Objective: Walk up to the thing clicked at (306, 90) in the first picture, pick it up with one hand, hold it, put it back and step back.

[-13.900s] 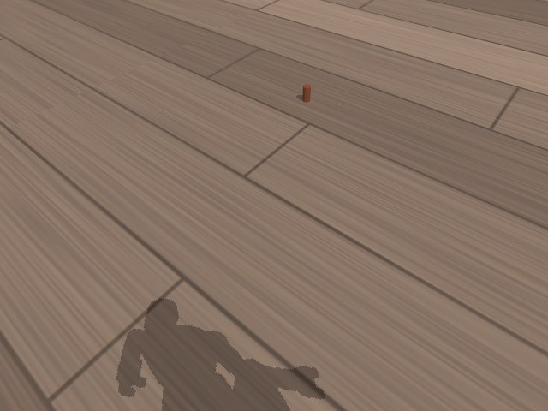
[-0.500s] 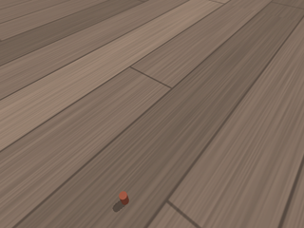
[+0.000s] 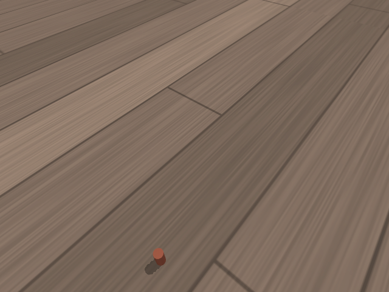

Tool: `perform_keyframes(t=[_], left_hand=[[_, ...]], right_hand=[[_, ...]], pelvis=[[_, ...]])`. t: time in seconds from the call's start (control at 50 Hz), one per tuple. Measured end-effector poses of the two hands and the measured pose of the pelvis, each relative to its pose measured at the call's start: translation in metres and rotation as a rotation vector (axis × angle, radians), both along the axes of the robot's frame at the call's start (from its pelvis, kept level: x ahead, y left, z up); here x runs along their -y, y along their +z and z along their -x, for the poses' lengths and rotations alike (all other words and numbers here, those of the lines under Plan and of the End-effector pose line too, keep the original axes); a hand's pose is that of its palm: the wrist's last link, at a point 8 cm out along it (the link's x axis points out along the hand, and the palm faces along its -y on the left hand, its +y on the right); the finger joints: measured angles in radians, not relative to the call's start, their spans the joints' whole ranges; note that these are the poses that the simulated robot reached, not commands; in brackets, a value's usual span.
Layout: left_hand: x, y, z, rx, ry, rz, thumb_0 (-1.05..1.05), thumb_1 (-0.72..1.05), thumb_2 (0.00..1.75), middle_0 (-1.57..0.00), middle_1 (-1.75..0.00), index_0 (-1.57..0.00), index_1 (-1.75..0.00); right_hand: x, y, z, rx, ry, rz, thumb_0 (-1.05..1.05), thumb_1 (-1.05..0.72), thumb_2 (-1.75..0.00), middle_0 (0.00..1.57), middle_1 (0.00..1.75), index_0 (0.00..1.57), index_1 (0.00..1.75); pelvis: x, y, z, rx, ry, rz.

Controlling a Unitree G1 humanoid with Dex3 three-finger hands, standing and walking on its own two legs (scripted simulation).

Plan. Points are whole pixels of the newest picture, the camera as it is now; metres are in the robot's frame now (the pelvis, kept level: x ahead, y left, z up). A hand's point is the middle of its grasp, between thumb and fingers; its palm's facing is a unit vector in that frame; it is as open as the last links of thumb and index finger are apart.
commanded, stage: stand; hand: left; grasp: from above
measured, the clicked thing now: (159, 257) +0.42 +0.22 -0.73
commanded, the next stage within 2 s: rise first in 0.80 s
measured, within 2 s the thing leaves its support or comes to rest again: neither
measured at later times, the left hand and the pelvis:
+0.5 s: hand out of the picture +0.06 +0.25 -0.16, palm faces -0.03 -0.94 -0.34, open 7.4 cm; pelvis +0.00 +0.00 +0.00, yaw +0 degrees
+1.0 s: hand out of the picture +0.09 +0.25 -0.16, palm faces +0.04 -0.94 -0.33, open 7.6 cm; pelvis -0.01 +0.00 -0.01, yaw +1 degrees
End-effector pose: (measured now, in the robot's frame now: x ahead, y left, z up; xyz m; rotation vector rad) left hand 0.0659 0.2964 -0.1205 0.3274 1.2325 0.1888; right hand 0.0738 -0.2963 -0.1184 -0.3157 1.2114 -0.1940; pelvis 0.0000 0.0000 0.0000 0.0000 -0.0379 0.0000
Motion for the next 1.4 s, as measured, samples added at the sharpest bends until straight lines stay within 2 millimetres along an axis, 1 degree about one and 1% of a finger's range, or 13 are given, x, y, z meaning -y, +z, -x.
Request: perform_keyframes(t=[0.14,0.5,0.78,0.92,0.96,1.04,1.1,1.16,1.2,1.26,1.34,1.4], left_hand=[[0.000,0.000,0.001,-0.001,0.003,-0.001,0.01,0.90,0.90,-0.20,-0.30,-0.20,-0.30],[0.000,-0.002,0.011,-0.027,0.012,0.000,0.01,0.90,0.90,-0.20,-0.30,-0.20,-0.30],[0.000,0.000,0.007,-0.002,0.008,-0.002,0.01,0.90,0.90,-0.20,-0.30,-0.20,-0.30],[-0.001,-0.001,0.009,-0.005,0.007,0.001,0.01,0.90,0.90,-0.20,-0.31,-0.20,-0.30],[0.001,-0.001,0.002,0.044,0.029,0.004,0.01,0.88,0.90,-0.20,-0.33,-0.20,-0.32],[0.005,-0.008,-0.030,0.114,0.045,0.020,0.01,0.76,0.91,-0.21,-0.44,-0.20,-0.44],[0.004,-0.013,-0.055,0.149,0.003,0.023,0.01,0.61,0.89,-0.20,-0.58,-0.19,-0.57],[0.002,-0.016,-0.070,0.168,-0.037,0.012,0.01,0.43,0.88,-0.18,-0.71,-0.19,-0.70],[0.002,-0.016,-0.073,0.164,-0.058,-0.004,0.01,0.29,0.88,-0.17,-0.79,-0.19,-0.77],[0.001,-0.020,-0.071,0.122,-0.075,-0.026,0.00,0.09,0.88,-0.16,-0.87,-0.18,-0.85],[-0.001,-0.033,-0.062,0.068,-0.075,-0.043,0.00,-0.16,0.88,-0.16,-0.94,-0.17,-0.93],[-0.001,-0.044,-0.057,0.061,-0.076,-0.050,0.00,-0.28,0.88,-0.16,-0.97,-0.17,-0.96]], right_hand=[[0.001,0.000,-0.001,0.001,0.002,0.002,0.01,-0.90,-0.90,0.20,0.30,0.20,0.30],[0.002,-0.001,0.005,-0.021,-0.002,0.002,0.01,-0.90,-0.90,0.20,0.30,0.20,0.30],[0.001,0.000,0.004,-0.005,0.001,0.003,0.01,-0.90,-0.90,0.20,0.30,0.20,0.30],[0.001,0.001,0.007,-0.009,0.001,0.006,0.01,-0.90,-0.90,0.20,0.30,0.20,0.30],[-0.002,0.002,0.004,0.039,-0.003,0.006,0.01,-0.91,-0.90,0.20,0.30,0.20,0.30],[-0.016,-0.002,-0.001,0.110,0.011,-0.014,0.01,-0.92,-0.91,0.20,0.30,0.20,0.30],[-0.025,-0.007,0.000,0.139,0.004,-0.032,0.01,-0.92,-0.91,0.20,0.30,0.20,0.30],[-0.033,-0.013,0.002,0.160,-0.013,-0.048,0.01,-0.92,-0.91,0.20,0.30,0.20,0.30],[-0.037,-0.015,0.002,0.172,-0.022,-0.058,0.01,-0.92,-0.91,0.20,0.30,0.20,0.30],[-0.042,-0.018,-0.003,0.198,-0.020,-0.071,0.01,-0.92,-0.91,0.20,0.30,0.20,0.30],[-0.045,-0.023,-0.019,0.253,-0.001,-0.073,0.01,-0.92,-0.91,0.20,0.30,0.20,0.30],[-0.045,-0.028,-0.033,0.290,0.023,-0.063,0.01,-0.92,-0.91,0.20,0.30,0.20,0.30]], pelvis=[[0.000,0.000,0.000,0.001,0.001,0.000],[0.001,0.000,0.001,-0.001,0.004,0.001],[0.000,0.000,0.002,0.005,0.007,0.002],[0.000,0.000,0.004,0.004,0.008,0.002],[0.000,-0.002,0.007,-0.021,0.013,0.003],[0.001,-0.010,0.018,-0.069,0.019,0.006],[0.002,-0.017,0.022,-0.121,0.014,0.009],[0.002,-0.024,0.022,-0.150,0.003,0.010],[0.001,-0.027,0.020,-0.159,0.001,0.012],[-0.001,-0.032,0.018,-0.178,0.001,0.016],[-0.004,-0.043,0.016,-0.214,-0.001,0.019],[-0.004,-0.053,0.014,-0.246,0.001,0.021]])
